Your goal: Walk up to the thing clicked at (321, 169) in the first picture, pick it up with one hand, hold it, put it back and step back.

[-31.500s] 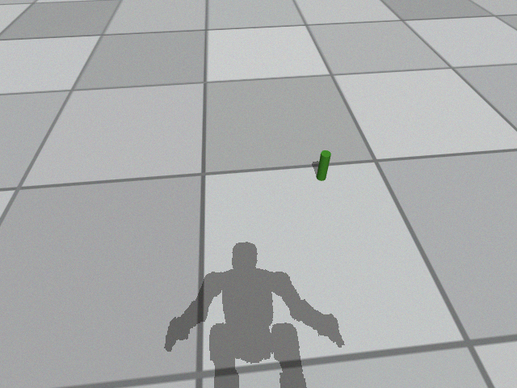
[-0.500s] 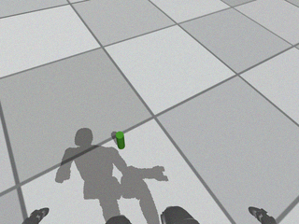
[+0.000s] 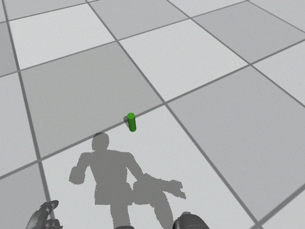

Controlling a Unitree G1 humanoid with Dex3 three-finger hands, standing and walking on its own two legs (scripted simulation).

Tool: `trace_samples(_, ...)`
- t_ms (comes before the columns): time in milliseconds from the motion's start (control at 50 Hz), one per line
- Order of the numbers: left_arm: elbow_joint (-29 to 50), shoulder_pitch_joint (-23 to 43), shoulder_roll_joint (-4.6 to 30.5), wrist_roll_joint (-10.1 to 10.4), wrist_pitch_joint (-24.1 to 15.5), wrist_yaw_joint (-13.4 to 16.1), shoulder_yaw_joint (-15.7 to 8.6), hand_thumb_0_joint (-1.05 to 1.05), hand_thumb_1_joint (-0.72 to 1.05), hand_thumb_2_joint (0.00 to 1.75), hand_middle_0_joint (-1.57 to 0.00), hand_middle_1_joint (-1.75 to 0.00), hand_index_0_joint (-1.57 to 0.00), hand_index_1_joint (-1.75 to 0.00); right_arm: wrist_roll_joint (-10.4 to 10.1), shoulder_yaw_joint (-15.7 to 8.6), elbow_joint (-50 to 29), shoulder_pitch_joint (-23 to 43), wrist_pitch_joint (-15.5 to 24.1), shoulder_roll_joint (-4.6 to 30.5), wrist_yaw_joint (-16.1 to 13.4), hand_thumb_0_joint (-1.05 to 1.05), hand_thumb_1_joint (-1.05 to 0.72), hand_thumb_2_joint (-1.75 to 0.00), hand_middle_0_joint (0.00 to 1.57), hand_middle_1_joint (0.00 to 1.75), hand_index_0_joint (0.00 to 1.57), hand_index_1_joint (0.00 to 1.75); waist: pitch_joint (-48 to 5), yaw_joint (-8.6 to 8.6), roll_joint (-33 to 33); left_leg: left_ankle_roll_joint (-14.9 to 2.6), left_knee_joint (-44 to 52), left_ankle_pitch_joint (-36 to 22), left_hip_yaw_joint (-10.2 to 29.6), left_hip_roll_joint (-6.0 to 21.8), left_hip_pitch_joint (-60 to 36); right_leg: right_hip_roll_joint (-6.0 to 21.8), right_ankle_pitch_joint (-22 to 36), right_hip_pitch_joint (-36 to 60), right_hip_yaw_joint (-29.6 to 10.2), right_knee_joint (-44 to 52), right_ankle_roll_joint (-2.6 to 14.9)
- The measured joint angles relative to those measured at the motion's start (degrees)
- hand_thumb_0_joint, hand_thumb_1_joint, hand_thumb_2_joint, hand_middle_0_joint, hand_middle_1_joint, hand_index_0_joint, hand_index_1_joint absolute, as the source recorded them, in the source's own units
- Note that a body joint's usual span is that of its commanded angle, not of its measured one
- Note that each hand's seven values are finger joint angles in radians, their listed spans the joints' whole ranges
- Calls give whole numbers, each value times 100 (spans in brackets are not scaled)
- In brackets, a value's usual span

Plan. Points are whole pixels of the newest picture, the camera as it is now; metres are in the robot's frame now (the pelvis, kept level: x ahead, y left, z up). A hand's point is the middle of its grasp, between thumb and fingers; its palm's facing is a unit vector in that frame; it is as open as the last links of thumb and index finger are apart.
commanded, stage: step back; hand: left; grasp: from the side
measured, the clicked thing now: (131, 122) +0.81 +0.15 -0.66
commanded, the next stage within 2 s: stand in 1.58 s
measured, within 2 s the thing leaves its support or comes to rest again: neither
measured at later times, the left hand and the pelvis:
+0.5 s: hand out of the picture -0.12 +0.22 -0.13, palm faces -0.07 -0.91 -0.41, open 7.4 cm; pelvis -0.18 -0.05 +0.01, yaw -4 degrees
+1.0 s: hand out of the picture -0.20 +0.21 -0.13, palm faces +0.04 -0.92 -0.39, open 7.4 cm; pelvis -0.24 -0.07 +0.02, yaw +1 degrees
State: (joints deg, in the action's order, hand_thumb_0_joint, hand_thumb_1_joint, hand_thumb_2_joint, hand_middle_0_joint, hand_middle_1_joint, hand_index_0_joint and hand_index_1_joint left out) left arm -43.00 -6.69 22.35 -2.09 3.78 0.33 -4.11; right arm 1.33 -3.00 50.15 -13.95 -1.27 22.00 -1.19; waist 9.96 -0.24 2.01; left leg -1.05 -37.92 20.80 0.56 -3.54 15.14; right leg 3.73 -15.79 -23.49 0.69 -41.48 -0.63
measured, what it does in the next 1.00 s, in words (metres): walks backwards: right foot, then left foot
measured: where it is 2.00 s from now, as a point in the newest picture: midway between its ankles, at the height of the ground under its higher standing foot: outside the picture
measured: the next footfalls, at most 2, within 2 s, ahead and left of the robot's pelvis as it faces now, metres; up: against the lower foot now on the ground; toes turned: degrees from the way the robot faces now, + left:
right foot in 0.38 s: -0.18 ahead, -0.17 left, +0.00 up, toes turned +1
left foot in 0.68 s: -0.18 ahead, +0.06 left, +0.00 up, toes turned +0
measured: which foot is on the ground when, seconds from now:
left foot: down 0.00-0.40, up 0.42-0.66, down 0.68-0.94, up 0.96-1.00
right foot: down 0.00-0.00, up 0.02-0.36, down 0.38-1.00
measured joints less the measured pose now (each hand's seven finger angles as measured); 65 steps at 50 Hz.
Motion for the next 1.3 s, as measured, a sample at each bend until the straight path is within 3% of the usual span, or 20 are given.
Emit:
trace_samples(20,5,87,32,31,28,5,-15,1,90,89,-21,-30,-21,-30,30,12,35,39,1,-74,11,1,-91,-90,20,30,20,30,89,49,142,-58,-8,-71,-78,-68,15,-8,-158,-88,-163,-183,50)
trace_samples(80,-89,158,-7,67,120,38,-26,1,90,89,-21,-30,-21,-30,60,86,23,90,33,-129,66,1,-90,-90,20,30,20,30,87,-50,60,-123,-61,-242,30,92,207,-638,-1317,-408,-665,-1498,135)
trace_samples(120,-135,130,8,109,136,40,-30,1,90,89,-21,-30,-21,-30,72,128,8,151,46,-160,37,1,-90,-90,20,30,21,30,28,-55,65,-102,115,-455,39,189,272,-929,-1386,-546,-907,-2367,167)
trace_samples(180,-172,-2,35,95,107,5,-69,1,90,89,-21,-30,-21,-30,85,114,-82,314,44,-151,16,1,-90,-90,20,30,21,30,-36,-16,52,-79,288,-721,-1,339,433,-1038,-1292,-476,-988,-2999,69)
trace_samples(280,-330,-277,132,49,122,-51,-103,1,90,89,-21,-30,-21,-30,95,68,-358,637,72,-70,-1,1,-90,-90,20,30,21,30,-54,67,23,-23,330,-1049,-129,586,791,-756,-1320,194,-863,-2062,-110)
trace_samples(360,-517,-432,161,57,71,-114,-93,1,90,89,-21,-30,-21,-30,99,57,-497,835,7,101,15,0,-90,-90,20,30,21,30,-89,145,-72,149,149,-1247,-188,773,1179,-420,-1064,961,-467,-136,31)
trace_samples(400,-650,-461,14,11,22,-123,-98,1,90,89,-20,-30,-21,-30,60,3,-454,911,-66,261,7,0,-90,-90,20,30,21,30,-33,113,-424,141,-63,-1202,80,921,1381,-597,-966,1113,-226,263,51)
trace_samples(460,-646,-671,-58,-55,52,-156,-30,1,90,89,-21,-30,-21,-30,-17,-68,-283,742,-183,215,-79,0,-90,-90,20,30,20,30,-182,242,-303,150,-1230,329,474,315,1710,-424,-825,868,-257,94,137)
trace_samples(500,-667,-773,-106,-79,23,-116,7,1,90,89,-21,-30,-21,-30,-54,-45,-202,587,-166,217,-68,1,-91,-90,20,30,20,30,-251,286,-229,134,-2017,528,581,-37,1769,-287,-652,814,-278,213,144)
trace_samples(560,-669,-819,-139,-110,-77,-75,17,1,90,89,-21,-30,-21,-30,-50,-13,-98,360,-92,219,-30,1,-91,-90,20,29,20,30,-312,270,-261,146,-2371,536,526,-178,1513,-220,-466,728,-175,324,148)
trace_samples(660,-564,-709,-42,-95,-239,-67,10,1,90,89,-21,-30,-21,-30,23,8,208,74,-79,91,75,1,-91,-90,20,29,20,30,-403,243,-296,149,-911,798,135,104,456,-164,-403,560,165,199,172)
trace_samples(720,-620,-586,78,-47,-230,-64,15,1,90,89,-21,-30,-21,-30,66,-17,435,89,6,-115,120,1,-91,-90,20,30,20,30,-346,257,0,13,245,-184,-92,-14,-127,66,-466,467,132,-71,135)
trace_samples(800,-954,-606,21,39,-202,-113,43,1,90,89,-21,-30,-21,-30,97,48,506,45,125,-231,207,1,-90,-90,20,30,20,30,-581,146,-33,-167,360,-287,-72,66,-125,-167,-1145,366,-91,-485,171)
trace_samples(880,-1147,-668,18,64,-332,-178,21,1,90,89,-21,-30,-21,-30,114,81,510,112,164,-269,253,1,-90,-90,20,30,21,30,-703,82,-91,-55,457,-401,-45,214,-102,-229,-875,676,-53,155,167)
trace_samples(940,-1282,-689,-61,4,-421,-147,-3,1,90,89,-21,-30,-21,-30,82,52,518,196,80,-209,260,1,-90,-90,20,30,21,30,-710,96,-307,52,177,-156,68,414,2,-425,-112,953,74,769,172)
trace_samples(980,-1316,-727,-99,-50,-472,-136,7,1,90,89,-21,-30,-21,-30,66,31,562,192,32,-187,235,1,-90,-90,20,30,20,30,-787,146,-333,39,-292,424,260,307,214,-439,-116,945,124,810,242)
trace_samples(1020,-1329,-725,-158,-63,-528,-114,16,1,90,89,-21,-30,-21,-30,43,10,590,186,46,-118,226,1,-90,-90,20,30,20,30,-757,219,-339,34,-742,519,356,196,412,-392,-94,1005,141,908,269)
trace_samples(1140,-1381,-685,-201,-38,-595,-112,74,1,90,89,-21,-30,-21,-30,39,-59,702,188,145,66,240,1,-91,-90,20,29,20,30,-642,262,-383,82,-163,293,219,402,419,-247,-85,1159,277,1050,110)
trace_samples(1220,-1401,-577,-106,40,-488,-98,138,1,90,89,-21,-30,-21,-30,72,-86,802,331,194,3,201,1,-91,-90,20,29,20,30,-514,238,-189,100,526,-830,-8,327,148,-44,-355,1067,223,642,-21)
trace_samples(1300,-1529,-448,-58,118,-391,-97,187,1,90,89,-21,-30,-21,-30,62,24,839,487,193,-149,217,1,-91,-90,20,29,20,30,-574,190,-129,51,409,-604,-55,366,177,-194,-692,1065,22,614,118)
